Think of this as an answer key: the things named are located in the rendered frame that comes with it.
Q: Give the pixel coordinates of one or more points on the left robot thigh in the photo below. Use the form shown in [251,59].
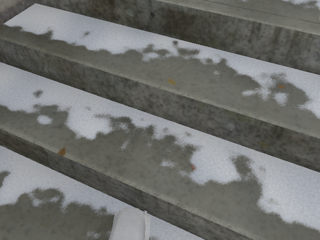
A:
[131,224]

